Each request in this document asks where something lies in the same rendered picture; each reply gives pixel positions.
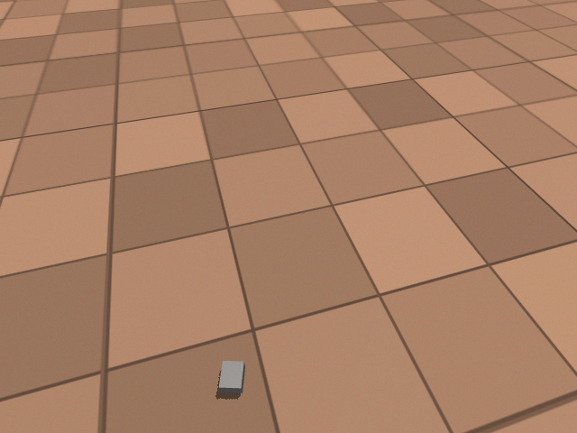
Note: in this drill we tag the small box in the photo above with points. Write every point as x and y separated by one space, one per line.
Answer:
232 376

